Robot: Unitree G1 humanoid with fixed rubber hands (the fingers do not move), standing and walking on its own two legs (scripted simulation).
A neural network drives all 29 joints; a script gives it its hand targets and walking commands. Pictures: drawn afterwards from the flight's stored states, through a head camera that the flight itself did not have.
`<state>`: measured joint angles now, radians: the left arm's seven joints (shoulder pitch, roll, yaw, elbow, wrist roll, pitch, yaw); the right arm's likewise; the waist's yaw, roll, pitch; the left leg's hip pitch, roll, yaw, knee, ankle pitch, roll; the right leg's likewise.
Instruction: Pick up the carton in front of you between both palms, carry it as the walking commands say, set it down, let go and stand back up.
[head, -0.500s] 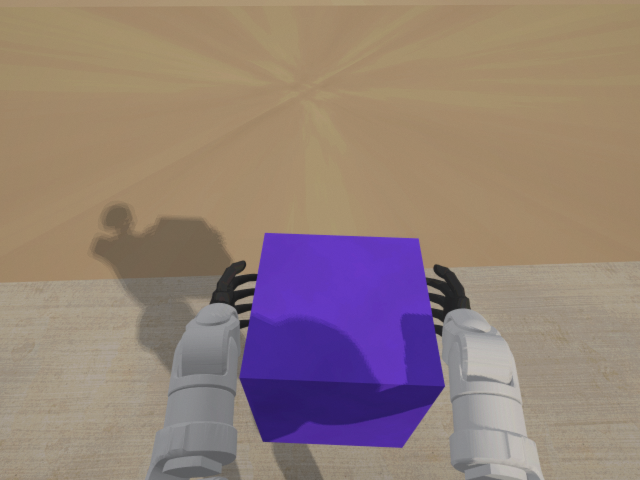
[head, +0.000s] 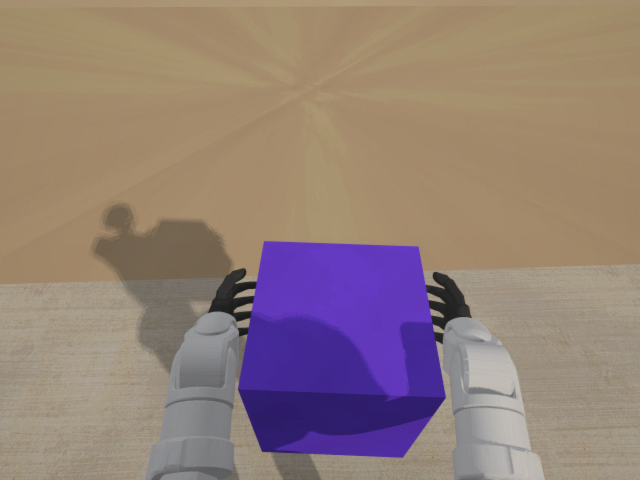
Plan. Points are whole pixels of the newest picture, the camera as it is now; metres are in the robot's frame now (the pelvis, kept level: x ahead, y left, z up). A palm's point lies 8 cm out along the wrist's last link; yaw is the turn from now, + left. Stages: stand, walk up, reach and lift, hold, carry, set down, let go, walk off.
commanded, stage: hold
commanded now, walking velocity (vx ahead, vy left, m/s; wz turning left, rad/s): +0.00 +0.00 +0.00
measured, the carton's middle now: (336, 354) +0.28 +0.00 -0.03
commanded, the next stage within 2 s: carry in 0.40 s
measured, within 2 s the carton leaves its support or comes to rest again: neither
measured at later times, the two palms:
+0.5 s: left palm (224, 316) +0.29 +0.15 +0.05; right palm (457, 324) +0.29 -0.15 +0.05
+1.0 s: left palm (240, 220) +0.45 +0.15 +0.07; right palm (433, 229) +0.44 -0.15 +0.07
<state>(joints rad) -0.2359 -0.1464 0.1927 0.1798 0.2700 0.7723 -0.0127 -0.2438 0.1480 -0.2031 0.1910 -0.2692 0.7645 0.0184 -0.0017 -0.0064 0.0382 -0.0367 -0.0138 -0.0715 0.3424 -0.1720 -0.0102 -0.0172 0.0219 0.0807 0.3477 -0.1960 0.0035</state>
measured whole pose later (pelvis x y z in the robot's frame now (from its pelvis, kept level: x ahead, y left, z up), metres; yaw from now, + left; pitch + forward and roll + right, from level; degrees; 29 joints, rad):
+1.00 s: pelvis +0.19 +0.01 -0.01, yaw -4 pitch +5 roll +1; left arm -0.12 -0.13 0.13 -0.35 0.09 1.22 0.10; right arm -0.15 0.13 -0.08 -0.31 -0.11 1.20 -0.09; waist 0.01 -0.02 -0.14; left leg -0.33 0.03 0.24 0.46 -0.23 0.06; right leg -0.40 -0.06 -0.06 1.00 -0.43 -0.02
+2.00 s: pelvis +0.83 -0.02 +0.00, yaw -5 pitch +5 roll -1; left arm -0.36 -0.13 0.16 -0.46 0.09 1.29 0.10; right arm -0.35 0.14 -0.18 -0.46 -0.08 1.27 -0.10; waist -0.03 -0.01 -0.02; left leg -0.29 0.03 0.24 0.41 -0.21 0.09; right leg -0.56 -0.08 -0.06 1.11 -0.29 -0.04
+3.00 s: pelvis +1.50 -0.09 +0.03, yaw -4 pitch +6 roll -1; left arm -0.83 -0.04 0.30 -0.11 0.10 1.32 0.13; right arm -0.84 0.01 -0.29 -0.05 -0.02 1.28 -0.14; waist -0.10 0.01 0.05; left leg -0.24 0.00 0.10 0.46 -0.42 0.07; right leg -0.74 -0.03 -0.03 0.94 -0.34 -0.03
